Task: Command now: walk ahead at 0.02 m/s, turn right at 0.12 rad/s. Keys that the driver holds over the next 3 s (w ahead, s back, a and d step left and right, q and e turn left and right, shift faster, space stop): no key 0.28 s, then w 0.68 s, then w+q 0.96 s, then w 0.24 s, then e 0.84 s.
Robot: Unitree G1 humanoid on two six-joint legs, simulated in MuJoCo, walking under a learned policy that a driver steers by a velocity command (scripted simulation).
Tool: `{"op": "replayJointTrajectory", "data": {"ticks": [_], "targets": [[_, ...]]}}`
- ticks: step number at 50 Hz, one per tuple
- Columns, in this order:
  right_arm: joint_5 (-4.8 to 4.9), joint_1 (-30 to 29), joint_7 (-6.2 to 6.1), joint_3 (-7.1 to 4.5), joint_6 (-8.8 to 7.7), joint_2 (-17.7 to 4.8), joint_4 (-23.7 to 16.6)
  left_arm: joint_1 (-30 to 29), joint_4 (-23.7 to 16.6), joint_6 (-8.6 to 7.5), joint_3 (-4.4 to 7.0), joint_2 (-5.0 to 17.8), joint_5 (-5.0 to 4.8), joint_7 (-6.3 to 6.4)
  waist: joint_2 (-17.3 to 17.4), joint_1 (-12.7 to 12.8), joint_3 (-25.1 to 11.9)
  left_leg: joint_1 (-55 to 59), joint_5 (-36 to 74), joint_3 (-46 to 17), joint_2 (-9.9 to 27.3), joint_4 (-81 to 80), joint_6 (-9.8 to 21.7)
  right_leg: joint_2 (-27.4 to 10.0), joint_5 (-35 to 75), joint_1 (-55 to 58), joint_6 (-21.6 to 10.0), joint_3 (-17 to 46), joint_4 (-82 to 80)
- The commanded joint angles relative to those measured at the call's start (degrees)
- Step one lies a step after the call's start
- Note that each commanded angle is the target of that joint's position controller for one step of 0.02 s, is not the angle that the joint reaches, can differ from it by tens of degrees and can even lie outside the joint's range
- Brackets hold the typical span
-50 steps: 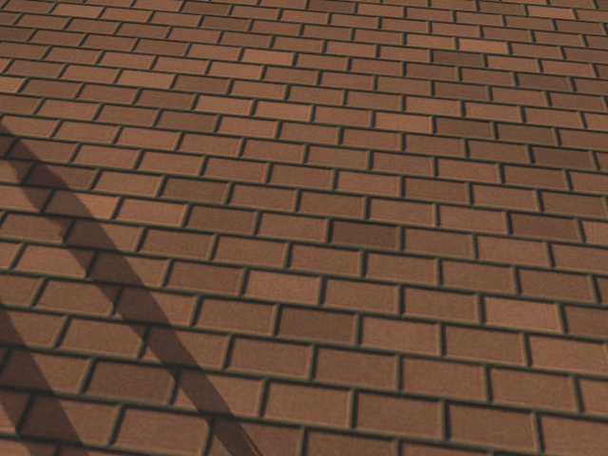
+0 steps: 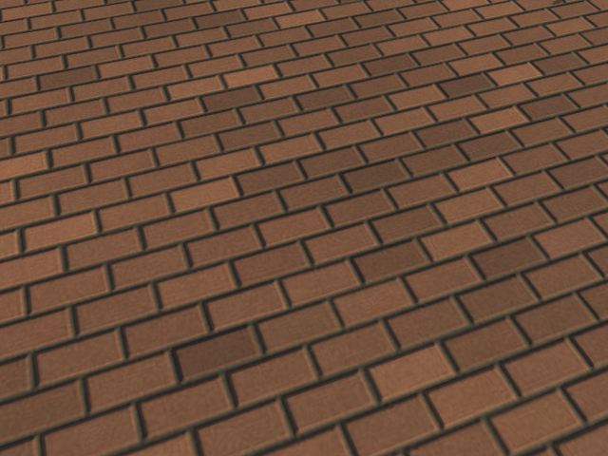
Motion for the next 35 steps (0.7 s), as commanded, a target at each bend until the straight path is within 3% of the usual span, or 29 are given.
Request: {"op": "replayJointTrajectory", "data": {"ticks": [1,2,3,4,5,7,9,10,14,16,18,19,20,22,25,27,28,29,30,31,32,35], "targets": [[0.38,0.23,-0.04,-2.34,0.41,-9.14,-1.74,6.63,0.42,-1.17,0.5,4.24,0.27,0.48,8.33,2.97,-4.23,-1.84,-6.59,-13.02,10.89,-8.5,5.29,0.32,9.29,10.5,-2.49,-2.46,-16.25],[0.48,1.32,0.04,-2.19,0.29,-8.19,-1.59,5.34,-0.01,-1.95,0.49,5.94,1.03,0.8,4.36,2.28,-3.41,-4.68,-8.77,-12.24,9.78,-6.74,2.26,-4.04,9.79,12.15,-3.82,3.73,-20.25],[1.27,1.62,0.31,-1.49,0.01,-5.29,-2.65,3.07,-0.89,-2.56,0.93,9.53,1.48,1.21,-5.39,0.45,-3.42,-6.32,-12.04,-6.55,4.31,-1.78,-0.86,-13.27,5.85,8.95,-6.95,15.9,-24.16],[1.21,0.15,0.17,-1.32,0.24,-4.83,-1.76,-0.1,-0.52,-3.13,-0.01,6.93,0.84,0.87,-7.51,0.01,-1.05,3.8,-10.68,-3.18,1.58,-0.31,-1.64,-17.02,5.15,-4.08,-9.01,17.09,-26.02],[0.92,0.62,0.27,-1.26,0.29,-4.43,-0.6,-3.29,-0.65,-3.72,-0.82,4.68,0.77,0.8,-5.83,-1.59,0.24,8.81,-6.29,-3.95,2.23,-1.33,-1.49,-13.98,3.09,-6.77,-7.32,13.91,-25.79],[0.64,1.08,0.52,-1.42,-0.25,-4.98,1.31,-1.16,1.32,-4.31,-0.93,4.68,0.4,1.24,-6.24,-1.01,0.15,11.4,-0.08,-4.91,3.23,-4.18,-1.61,-9.1,1.12,-5.42,-3.9,9.97,-25.2],[0.41,2.78,0.77,-1.51,-0.89,-5.95,3.22,1.36,3.07,-4.6,-0.93,4.84,-0.16,1.44,-5.65,-0.57,-0.34,10.85,1.16,-6.28,4.8,-5.23,-1.23,-7.81,4.36,-2.8,-3.47,8.6,-24.56],[0.64,3.21,0.77,-1.54,-1.0,-6.04,4.32,2.42,3.87,-4.57,-0.93,4.53,-0.26,1.45,-3.49,-0.17,0.14,9.42,0.49,-6.43,4.86,-5.45,-1.1,-7.6,5.29,-1.21,-3.65,8.19,-24.14],[0.69,3.03,0.42,-1.12,-1.02,-4.32,7.28,4.23,6.37,-4.59,-0.9,4.05,-0.28,1.62,0.07,0.45,0.57,8.3,0.7,-6.87,4.99,-6.73,-1.32,-7.33,9.22,1.2,-4.23,7.09,-22.42],[0.51,3.21,0.44,-1.26,-0.89,-4.39,8.39,6.22,7.73,-4.46,-0.32,5.15,-0.24,1.6,-1.05,1.16,-0.42,7.4,-9.0,-4.78,2.53,-3.86,-0.92,-6.65,-3.45,1.5,-5.5,7.78,-23.56],[-0.03,1.64,0.77,-1.66,-0.61,-4.68,8.08,7.54,7.96,-3.91,0.74,7.29,-0.14,1.45,-4.0,2.44,3.06,-0.21,-18.73,-1.51,-0.64,2.87,0.0,-9.38,-19.21,0.73,-8.82,12.91,-26.8],[-0.44,0.26,1.06,-1.47,-0.67,-3.45,7.52,8.19,8.15,-3.9,1.27,8.28,-0.09,1.42,-5.96,3.08,5.61,-4.22,-17.49,0.64,-1.39,6.78,0.05,-12.8,-22.72,1.31,-10.87,16.85,-29.25],[-0.77,-0.49,1.29,-1.34,-0.93,-2.69,7.05,8.33,8.28,-4.06,1.63,8.42,-0.11,1.46,-7.04,3.34,7.18,-7.3,-14.93,1.07,-0.2,10.77,0.33,-15.96,-22.78,1.96,-12.68,19.88,-31.2],[-0.73,-1.04,1.61,-1.73,-2.01,-3.47,6.27,8.63,8.56,-4.99,1.88,7.5,0.33,1.3,-6.24,3.17,7.35,-11.61,-15.12,-0.12,2.25,14.72,1.1,-18.28,-16.02,5.65,-14.36,20.96,-31.51],[0.02,-0.03,2.06,-2.29,-3.79,-3.71,5.98,8.22,9.24,-6.48,2.33,7.15,0.13,0.92,-5.24,1.56,5.69,-5.85,-12.92,1.45,2.12,7.95,1.94,-15.97,-4.46,6.97,-13.1,14.99,-27.62],[0.36,10.06,1.83,-2.83,-4.5,-3.06,9.76,5.69,8.73,-6.87,2.32,6.44,-0.14,0.75,-2.41,-3.3,3.03,13.32,-8.72,2.82,-0.92,-0.95,2.1,-11.44,1.33,-2.85,-10.3,8.79,-19.86],[-0.16,17.37,1.15,-3.87,-5.05,-6.12,11.86,4.25,7.66,-7.42,1.62,4.09,0.2,0.44,5.64,-6.24,0.68,23.39,-14.56,-7.47,5.57,-7.35,3.28,-6.69,5.17,-10.02,-8.07,2.75,-6.65],[0.04,24.71,0.91,-5.63,-5.01,-13.08,13.55,4.19,5.36,-7.93,0.66,0.15,-0.06,-0.2,20.81,-7.28,-2.39,30.89,-28.0,-33.38,19.6,-17.31,8.96,1.82,-2.81,-22.22,-5.19,-5.95,11.54],[0.14,22.39,1.03,-4.71,-4.41,-9.6,13.94,2.53,5.24,-7.71,1.58,4.61,1.55,-0.24,12.2,-4.69,0.61,26.13,-28.76,-37.57,22.51,-18.04,10.41,-0.46,-6.23,-25.4,-6.01,-1.79,21.36],[-0.1,16.41,1.23,-3.99,-4.48,-7.21,11.79,2.29,5.67,-7.79,1.56,3.85,1.38,-0.77,5.49,-1.82,3.33,21.77,-27.49,-32.26,20.66,-17.31,9.89,-3.52,-0.97,-25.82,-6.75,0.11,24.78],[-0.22,12.45,1.33,-3.66,-4.82,-5.94,10.53,2.76,6.41,-8.08,1.23,2.73,0.83,-1.35,3.14,-0.19,3.83,18.97,-22.34,-27.07,18.34,-18.02,8.79,-5.4,4.1,-24.53,-6.65,0.07,24.74],[0.34,12.04,0.99,-2.64,-6.0,-3.79,11.15,2.9,7.08,-7.52,1.17,2.04,1.52,-2.14,4.48,1.11,1.94,18.73,-3.53,-15.63,13.43,-18.65,6.8,-6.95,11.14,-22.19,-4.66,-2.73,22.8]]}}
